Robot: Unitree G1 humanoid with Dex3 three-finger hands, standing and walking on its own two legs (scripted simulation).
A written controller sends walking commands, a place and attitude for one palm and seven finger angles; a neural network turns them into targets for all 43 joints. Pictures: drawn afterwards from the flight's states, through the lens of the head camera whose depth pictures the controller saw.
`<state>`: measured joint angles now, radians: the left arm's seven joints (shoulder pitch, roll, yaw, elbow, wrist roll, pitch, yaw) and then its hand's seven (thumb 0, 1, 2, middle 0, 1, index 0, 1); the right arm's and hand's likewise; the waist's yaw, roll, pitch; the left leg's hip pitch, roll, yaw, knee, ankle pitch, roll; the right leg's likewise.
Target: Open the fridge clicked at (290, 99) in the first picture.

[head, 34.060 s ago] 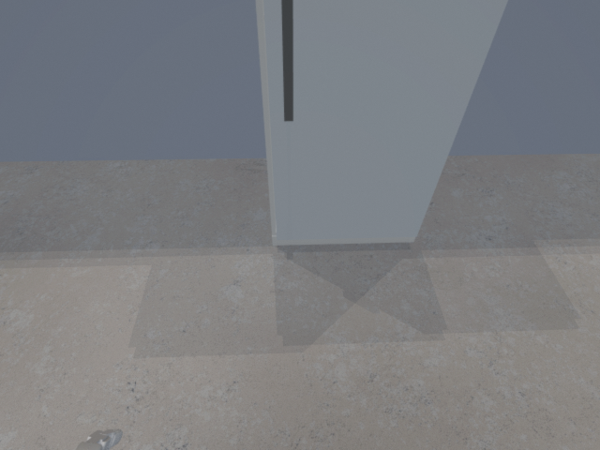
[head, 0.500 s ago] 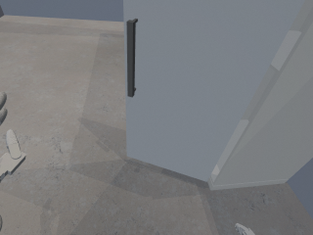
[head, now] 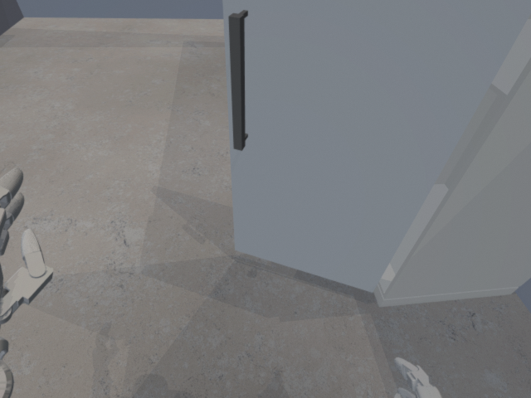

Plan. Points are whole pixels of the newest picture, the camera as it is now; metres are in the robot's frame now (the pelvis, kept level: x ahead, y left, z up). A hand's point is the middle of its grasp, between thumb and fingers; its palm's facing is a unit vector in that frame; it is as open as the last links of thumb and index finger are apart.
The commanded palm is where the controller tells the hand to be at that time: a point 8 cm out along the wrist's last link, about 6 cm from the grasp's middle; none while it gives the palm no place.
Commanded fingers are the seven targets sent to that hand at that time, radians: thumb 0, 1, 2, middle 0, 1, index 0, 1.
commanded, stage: let the arm hang, fingers relaxed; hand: left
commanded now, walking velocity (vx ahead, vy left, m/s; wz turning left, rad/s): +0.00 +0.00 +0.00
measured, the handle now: (241, 87) +0.79 +0.14 +0.10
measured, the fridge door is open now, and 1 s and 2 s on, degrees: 65 65 65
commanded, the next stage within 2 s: look to check the result in 1.08 s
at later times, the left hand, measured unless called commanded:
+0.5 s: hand out of the picture +0.00 +0.21 -0.16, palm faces +0.01 -0.97 -0.23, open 7.2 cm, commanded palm none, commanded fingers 0.00 0.90 0.90 -0.20 -0.30 -0.20 -0.30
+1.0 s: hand out of the picture +0.09 +0.22 -0.15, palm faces -0.01 -0.97 -0.23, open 7.4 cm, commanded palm none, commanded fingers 0.00 0.90 0.90 -0.20 -0.30 -0.20 -0.30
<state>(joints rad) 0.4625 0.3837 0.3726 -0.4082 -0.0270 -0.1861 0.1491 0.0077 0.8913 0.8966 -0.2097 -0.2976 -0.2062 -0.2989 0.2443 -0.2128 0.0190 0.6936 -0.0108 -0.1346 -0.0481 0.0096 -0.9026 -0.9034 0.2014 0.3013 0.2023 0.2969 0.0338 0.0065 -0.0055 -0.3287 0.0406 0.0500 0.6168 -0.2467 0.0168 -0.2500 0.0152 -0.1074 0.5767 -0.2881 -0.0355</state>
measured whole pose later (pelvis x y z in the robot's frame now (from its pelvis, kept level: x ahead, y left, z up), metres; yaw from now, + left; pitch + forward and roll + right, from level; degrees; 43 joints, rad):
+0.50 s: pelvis +0.00 +0.00 +0.01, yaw +3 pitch +0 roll -1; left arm 0.26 0.25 0.00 1.05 0.02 0.02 0.00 0.00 0.95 0.90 -0.21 -0.30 -0.20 -0.30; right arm 0.26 -0.22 -0.01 1.05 -0.02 0.04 -0.01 0.01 -0.91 -0.90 0.20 0.30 0.20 0.30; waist 0.00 0.00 0.08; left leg -0.30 0.00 0.01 0.46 -0.17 0.02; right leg -0.21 0.02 0.00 0.43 -0.22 -0.01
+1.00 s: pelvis +0.03 +0.02 +0.02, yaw +1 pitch +0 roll +0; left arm 0.14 0.22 -0.01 1.12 0.02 -0.01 0.01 0.00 0.91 0.90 -0.20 -0.30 -0.20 -0.30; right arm 0.15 -0.21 0.00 1.13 -0.02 0.00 -0.01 0.00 -0.91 -0.90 0.20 0.30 0.20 0.30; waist -0.01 -0.01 0.04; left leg -0.20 -0.03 0.05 0.37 -0.17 0.04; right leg -0.14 -0.01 0.04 0.37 -0.23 0.02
